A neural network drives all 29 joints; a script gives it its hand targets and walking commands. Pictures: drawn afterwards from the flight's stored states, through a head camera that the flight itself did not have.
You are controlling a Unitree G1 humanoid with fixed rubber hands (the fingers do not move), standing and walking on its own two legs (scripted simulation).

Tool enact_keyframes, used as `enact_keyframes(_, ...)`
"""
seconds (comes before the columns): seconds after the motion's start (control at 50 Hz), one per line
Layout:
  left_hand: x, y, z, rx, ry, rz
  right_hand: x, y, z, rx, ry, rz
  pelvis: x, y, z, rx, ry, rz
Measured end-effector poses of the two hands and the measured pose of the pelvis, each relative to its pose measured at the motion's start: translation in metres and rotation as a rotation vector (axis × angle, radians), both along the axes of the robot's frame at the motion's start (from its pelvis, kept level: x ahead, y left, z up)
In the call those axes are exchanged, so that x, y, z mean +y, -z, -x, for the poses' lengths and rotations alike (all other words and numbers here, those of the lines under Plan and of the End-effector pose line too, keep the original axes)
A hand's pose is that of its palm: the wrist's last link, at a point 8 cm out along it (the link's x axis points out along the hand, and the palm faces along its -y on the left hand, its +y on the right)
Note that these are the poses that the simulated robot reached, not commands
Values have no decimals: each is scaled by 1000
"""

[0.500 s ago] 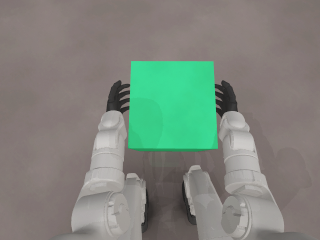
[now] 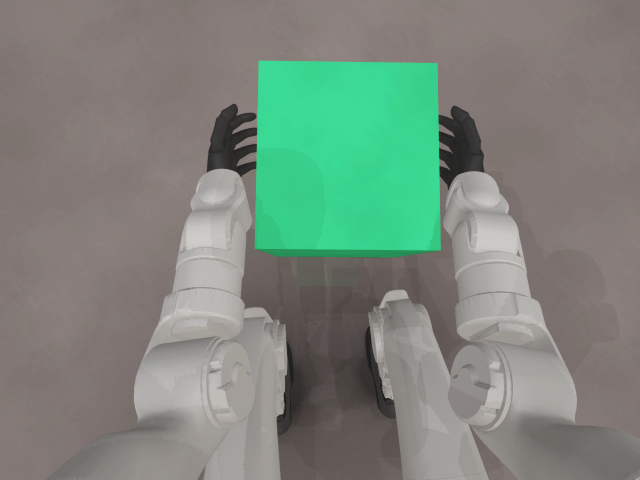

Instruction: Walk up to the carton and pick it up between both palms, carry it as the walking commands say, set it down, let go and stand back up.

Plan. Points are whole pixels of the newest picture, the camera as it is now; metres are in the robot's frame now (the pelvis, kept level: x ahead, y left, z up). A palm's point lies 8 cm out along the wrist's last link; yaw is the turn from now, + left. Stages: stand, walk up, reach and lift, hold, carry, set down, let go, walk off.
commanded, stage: set down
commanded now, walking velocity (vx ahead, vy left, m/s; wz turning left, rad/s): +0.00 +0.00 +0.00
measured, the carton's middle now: (340, 180) +0.47 -0.05 -0.15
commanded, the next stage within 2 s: none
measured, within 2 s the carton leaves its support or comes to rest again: neither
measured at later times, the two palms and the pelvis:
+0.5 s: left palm (243, 174) +0.49 +0.09 -0.16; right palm (441, 176) +0.46 -0.20 -0.16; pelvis -0.02 -0.01 -0.07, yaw +0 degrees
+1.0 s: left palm (254, 178) +0.52 +0.09 -0.26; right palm (425, 179) +0.48 -0.20 -0.25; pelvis -0.02 +0.00 -0.12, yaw +0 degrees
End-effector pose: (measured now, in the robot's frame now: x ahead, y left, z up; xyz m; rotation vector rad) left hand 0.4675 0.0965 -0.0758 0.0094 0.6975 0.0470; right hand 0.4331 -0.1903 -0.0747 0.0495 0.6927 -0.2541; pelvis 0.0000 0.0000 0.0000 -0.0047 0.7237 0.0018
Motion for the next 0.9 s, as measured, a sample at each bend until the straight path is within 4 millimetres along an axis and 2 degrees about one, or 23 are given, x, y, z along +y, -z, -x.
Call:
enact_keyframes(0.42, -5, 74, -23, 6, 15, -17, -5, 75, -22, 10, -7, 3, -5, 57, 15, 41, -1, -1)
enact_keyframes(0.9, -9, 161, -47, 24, 35, -27, -10, 159, -46, 33, -21, 19, -5, 106, 17, 46, -2, 1)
